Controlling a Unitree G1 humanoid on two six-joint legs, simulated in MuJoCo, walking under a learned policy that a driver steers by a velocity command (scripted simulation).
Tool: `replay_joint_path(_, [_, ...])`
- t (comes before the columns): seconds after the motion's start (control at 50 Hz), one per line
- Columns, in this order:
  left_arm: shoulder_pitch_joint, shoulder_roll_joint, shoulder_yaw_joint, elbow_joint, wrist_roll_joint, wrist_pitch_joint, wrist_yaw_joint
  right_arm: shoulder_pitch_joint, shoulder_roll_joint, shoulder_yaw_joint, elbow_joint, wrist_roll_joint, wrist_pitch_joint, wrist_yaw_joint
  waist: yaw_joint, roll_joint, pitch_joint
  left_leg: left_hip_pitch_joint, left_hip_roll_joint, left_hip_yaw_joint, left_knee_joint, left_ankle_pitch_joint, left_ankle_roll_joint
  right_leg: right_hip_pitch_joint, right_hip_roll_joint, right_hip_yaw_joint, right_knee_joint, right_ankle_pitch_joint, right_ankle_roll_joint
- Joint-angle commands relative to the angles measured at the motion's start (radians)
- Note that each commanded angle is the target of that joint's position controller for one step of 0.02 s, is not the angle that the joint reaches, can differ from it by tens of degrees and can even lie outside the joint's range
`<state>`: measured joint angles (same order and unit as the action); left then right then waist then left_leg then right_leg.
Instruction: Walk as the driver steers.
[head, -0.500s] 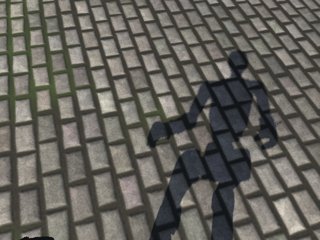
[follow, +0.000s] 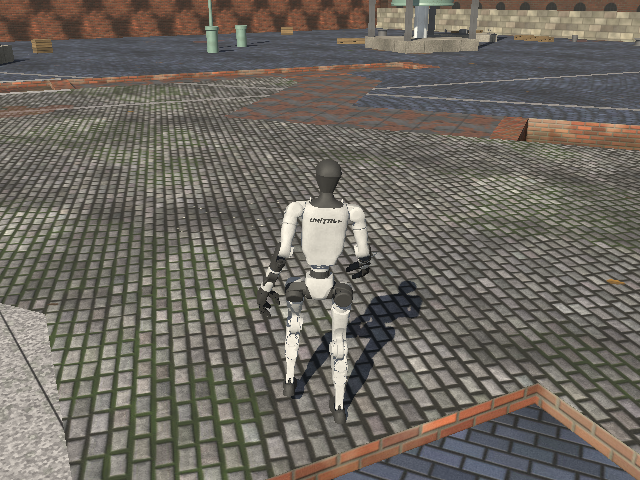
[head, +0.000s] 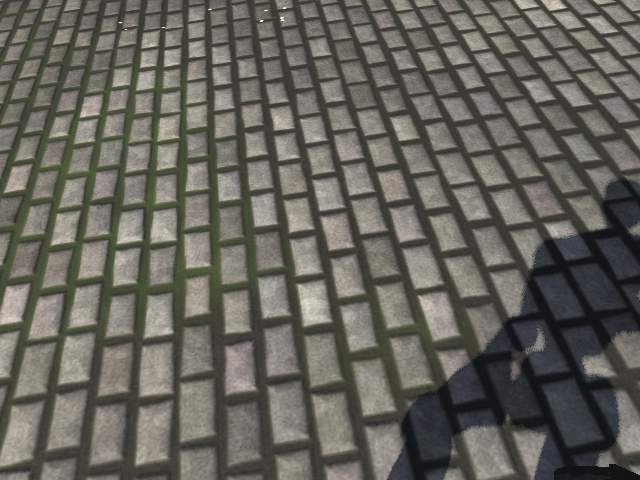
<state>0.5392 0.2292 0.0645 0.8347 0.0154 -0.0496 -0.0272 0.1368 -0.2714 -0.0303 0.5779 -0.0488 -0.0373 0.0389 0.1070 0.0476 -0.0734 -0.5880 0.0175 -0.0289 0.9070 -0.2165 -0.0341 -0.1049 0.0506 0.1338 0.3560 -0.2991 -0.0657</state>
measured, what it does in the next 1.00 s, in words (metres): walks ahead, turning right: left foot, then right foot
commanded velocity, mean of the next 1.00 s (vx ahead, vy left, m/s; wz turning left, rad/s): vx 0.47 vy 0.00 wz -0.42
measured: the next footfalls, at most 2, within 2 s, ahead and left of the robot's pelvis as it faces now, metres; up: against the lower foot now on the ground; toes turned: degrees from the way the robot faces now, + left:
left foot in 0.18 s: +0.24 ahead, +0.14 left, +0.00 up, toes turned -12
right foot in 0.58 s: +0.52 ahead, -0.19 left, +0.00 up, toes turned -22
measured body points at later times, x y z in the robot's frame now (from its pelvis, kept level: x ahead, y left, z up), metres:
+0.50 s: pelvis +0.30 -0.01 -0.02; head +0.35 -0.02 +0.43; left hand +0.64 +0.11 -0.08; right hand +0.18 -0.28 -0.13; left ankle +0.20 +0.15 -0.75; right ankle +0.42 -0.17 -0.70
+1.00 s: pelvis +0.48 -0.07 -0.02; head +0.50 -0.07 +0.43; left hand +0.72 +0.10 -0.13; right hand +0.51 -0.37 -0.12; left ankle +0.58 +0.05 -0.75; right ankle +0.48 -0.17 -0.75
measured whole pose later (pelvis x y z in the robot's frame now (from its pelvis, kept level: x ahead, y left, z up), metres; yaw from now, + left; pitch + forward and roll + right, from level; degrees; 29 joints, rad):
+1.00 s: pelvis +0.48 -0.07 -0.02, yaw -26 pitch +0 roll -2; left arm 0.16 0.24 0.02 0.78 0.02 -0.01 -0.01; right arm 0.16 -0.26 -0.02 0.74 -0.02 0.01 -0.04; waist 0.01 0.03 0.02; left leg -0.35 0.06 -0.06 0.57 -0.25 -0.05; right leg -0.32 0.10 0.03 0.53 -0.21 -0.05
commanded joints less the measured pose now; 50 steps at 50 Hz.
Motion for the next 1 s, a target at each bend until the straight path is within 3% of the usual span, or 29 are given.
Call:
replay_joint_path(0.02, [-0.058,0.176,0.050,-0.070,0.000,-0.013,0.011,-0.184,-0.043,-0.007,-0.100,0.009,-0.011,0.008,-0.012,-0.176,0.132,-0.101,-0.032,0.035,-0.125,0.026,-0.023,-0.017,-0.155,0.299,-0.214,-0.109,-0.149])
replay_joint_path(0.1, [-0.015,0.196,0.059,-0.046,-0.002,-0.002,0.020,-0.290,-0.057,-0.006,-0.124,0.024,-0.023,0.004,0.029,-0.208,0.126,-0.027,-0.061,0.040,-0.315,-0.017,-0.029,0.034,-0.173,0.340,-0.162,-0.077,-0.159])
replay_joint_path(0.14, [-0.062,0.209,0.063,-0.050,-0.001,-0.003,0.021,-0.223,-0.069,-0.011,-0.114,0.036,-0.031,-0.008,-0.021,-0.221,0.109,0.179,-0.070,0.030,-0.403,-0.031,-0.011,-0.047,-0.181,0.351,-0.122,0.033,-0.139])
replay_joint_path(0.16, [-0.117,0.224,0.065,-0.062,-0.006,-0.008,0.019,-0.109,-0.092,-0.022,-0.086,0.037,-0.037,-0.023,-0.096,-0.201,0.064,0.397,-0.078,0.031,-0.458,-0.008,0.011,-0.135,-0.165,0.322,-0.032,0.230,-0.113])
replay_joint_path(0.18, [-0.156,0.226,0.067,-0.073,-0.014,-0.021,0.011,0.086,-0.159,-0.049,-0.029,0.022,-0.046,-0.047,-0.192,-0.122,-0.046,0.697,-0.036,-0.001,-0.447,-0.008,0.040,-0.259,-0.097,0.248,0.191,0.361,-0.078])
replay_joint_path(0.2, [-0.185,0.178,0.052,-0.104,-0.022,-0.037,0.006,0.318,-0.257,-0.084,-0.004,0.000,-0.045,-0.073,-0.311,0.030,-0.218,0.985,0.183,-0.192,-0.462,-0.315,0.083,-0.426,-0.022,0.131,0.520,0.214,-0.050])
replay_joint_path(0.22, [-0.153,0.077,0.020,-0.163,-0.056,-0.036,0.012,0.337,-0.335,-0.095,0.010,-0.019,-0.036,-0.075,-0.268,0.324,-0.314,1.084,0.422,-0.689,-0.654,-0.713,0.143,-0.668,0.079,0.019,0.786,-0.243,-0.026])
replay_joint_path(0.24, [-0.189,0.122,0.018,-0.140,-0.033,-0.012,0.024,0.220,-0.240,-0.078,-0.005,-0.023,-0.029,-0.077,-0.212,0.164,-0.145,0.890,0.421,-0.705,-0.672,-0.703,0.146,-0.734,-0.027,-0.015,0.924,-0.132,-0.036])
replay_joint_path(0.26, [-0.253,0.143,0.025,-0.141,-0.005,-0.003,0.014,0.177,-0.155,-0.054,-0.010,-0.017,-0.032,-0.074,-0.203,0.041,-0.043,0.775,0.380,-0.560,-0.648,-0.548,0.141,-0.736,-0.066,-0.036,0.938,-0.043,-0.039])
replay_joint_path(0.28, [-0.270,0.138,0.023,-0.134,0.006,0.004,-0.004,0.186,-0.116,-0.041,0.010,-0.016,-0.036,-0.067,-0.185,-0.010,0.011,0.696,0.342,-0.422,-0.660,-0.372,0.147,-0.710,-0.106,-0.042,0.924,-0.002,-0.033])
replay_joint_path(0.34, [-0.329,0.093,0.009,-0.160,0.028,0.036,-0.041,0.222,-0.069,-0.023,0.079,0.004,-0.062,-0.055,-0.142,0.043,0.159,0.560,0.252,-0.183,-0.716,0.039,0.141,-0.715,-0.135,-0.064,0.878,0.009,-0.001])
replay_joint_path(0.4, [-0.395,0.078,-0.005,-0.216,0.035,0.042,-0.047,0.229,-0.075,-0.021,0.121,0.024,-0.085,-0.040,-0.096,0.058,0.157,0.558,0.256,-0.021,-0.665,0.690,0.159,-0.724,-0.093,-0.080,0.785,0.041,0.026])
replay_joint_path(0.42, [-0.397,0.050,-0.015,-0.230,-0.080,0.015,-0.023,0.094,-0.098,-0.039,0.089,0.069,-0.078,-0.056,-0.077,0.084,0.180,0.539,0.215,0.027,-0.679,0.644,0.155,-0.722,-0.108,-0.056,0.679,0.092,0.039])
replay_joint_path(0.44, [-0.439,0.054,-0.031,-0.242,-0.076,-0.005,-0.027,0.053,-0.121,-0.039,0.081,0.076,-0.074,-0.066,-0.075,0.057,0.180,0.466,0.185,0.088,-0.697,0.618,0.142,-0.623,-0.101,-0.098,0.517,0.185,0.045])
replay_joint_path(0.48, [-0.512,0.062,-0.035,-0.260,-0.030,-0.030,-0.047,0.127,-0.176,-0.053,0.116,0.068,-0.076,-0.080,-0.106,0.014,0.131,0.392,0.165,0.138,-0.697,0.704,0.127,-0.372,-0.037,-0.187,0.325,0.349,0.046])
replay_joint_path(0.5, [-0.498,0.086,-0.026,-0.264,-0.022,-0.032,-0.053,0.153,-0.220,-0.066,0.130,0.069,-0.082,-0.080,-0.089,0.031,0.095,0.406,0.177,0.136,-0.667,0.787,0.124,-0.278,-0.008,-0.190,0.299,0.370,0.032])
replay_joint_path(0.56, [-0.285,0.193,0.021,-0.214,-0.007,-0.017,-0.036,0.142,-0.252,-0.075,0.134,0.093,-0.077,-0.077,0.048,0.052,-0.033,0.445,0.168,0.164,-0.346,0.956,0.087,0.017,0.039,-0.169,0.190,0.429,-0.061])
replay_joint_path(0.58, [-0.221,0.240,0.038,-0.202,0.005,-0.005,-0.014,0.159,-0.224,-0.064,0.129,0.091,-0.077,-0.075,0.086,0.012,-0.068,0.352,0.119,0.174,-0.129,0.771,0.048,0.174,-0.008,-0.110,0.132,0.610,-0.094])
replay_joint_path(0.6, [-0.214,0.323,0.035,-0.197,0.024,0.005,0.010,0.265,-0.093,-0.026,0.108,0.021,-0.073,-0.062,-0.021,-0.319,-0.177,0.080,-0.025,0.178,0.339,-0.412,-0.007,0.467,-0.278,0.160,0.297,1.351,-0.196])
replay_joint_path(0.62, [-0.214,0.273,0.011,-0.232,0.041,-0.003,0.006,0.426,-0.123,-0.004,0.155,0.057,-0.072,-0.041,-0.034,-0.275,-0.507,-0.001,-0.058,-0.120,0.584,-0.542,-0.010,0.632,-0.501,0.502,0.285,1.376,-0.399])
replay_joint_path(0.64, [-0.264,0.240,0.011,-0.247,0.017,0.004,-0.003,0.327,-0.223,-0.028,0.156,0.076,-0.060,-0.037,0.000,-0.125,-0.469,0.029,-0.009,-0.139,0.565,-0.452,-0.015,0.498,-0.423,0.412,0.201,1.219,-0.368])
replay_joint_path(0.68, [-0.396,0.165,-0.009,-0.240,-0.034,0.001,-0.006,0.189,-0.186,-0.024,0.121,0.065,-0.037,-0.062,-0.068,0.004,-0.176,-0.043,0.060,-0.065,0.397,-0.337,-0.035,0.207,-0.315,0.266,0.116,0.934,-0.267])
replay_joint_path(0.7, [-0.425,0.150,-0.013,-0.225,-0.031,0.004,-0.005,0.130,-0.181,-0.028,0.116,0.054,-0.015,-0.077,-0.084,0.042,-0.089,0.032,0.065,-0.034,0.317,-0.278,-0.030,0.045,-0.253,0.210,0.036,0.812,-0.213])
replay_joint_path(0.72, [-0.441,0.159,-0.011,-0.223,-0.001,-0.002,-0.006,0.208,-0.162,-0.025,0.118,0.062,0.002,-0.079,-0.141,-0.067,-0.082,0.108,0.075,-0.066,0.317,-0.249,-0.042,-0.054,-0.281,0.212,0.025,0.863,-0.248])
replay_joint_path(0.74, [-0.461,0.155,-0.008,-0.215,0.005,-0.009,-0.008,0.249,-0.148,-0.022,0.126,0.057,0.011,-0.083,-0.156,-0.104,-0.069,0.157,0.080,-0.064,0.265,-0.251,-0.056,-0.132,-0.280,0.183,0.010,0.905,-0.263])
replay_joint_path(0.82, [-0.462,0.148,-0.004,-0.175,0.004,-0.001,0.009,0.190,-0.081,-0.008,0.130,0.041,0.014,-0.090,-0.151,-0.091,-0.110,0.254,0.070,-0.027,0.003,-0.129,-0.055,-0.206,-0.218,0.050,0.005,0.870,-0.207])
replay_joint_path(0.92, [-0.459,0.132,-0.011,-0.138,0.003,0.025,0.015,0.072,-0.093,-0.016,0.117,0.046,0.041,-0.084,-0.120,-0.144,-0.032,0.345,0.049,-0.028,-0.203,-0.016,-0.029,-0.276,-0.192,0.074,-0.042,0.240,-0.157])
replay_joint_path(0.96, [-0.449,0.100,-0.025,-0.123,-0.004,0.031,0.014,0.067,-0.077,-0.014,0.119,0.029,0.037,-0.078,-0.140,-0.136,0.008,0.427,0.028,-0.006,-0.382,0.050,0.001,-0.304,-0.156,0.080,-0.007,0.038,-0.100])
replay_joint_path(1.0, [-0.333,0.079,-0.032,-0.091,0.013,0.023,0.014,0.041,-0.158,-0.026,0.092,0.016,0.032,-0.079,-0.083,0.000,0.029,0.491,0.156,-0.128,-0.450,0.240,0.061,-0.355,-0.060,0.030,0.090,-0.125,-0.002])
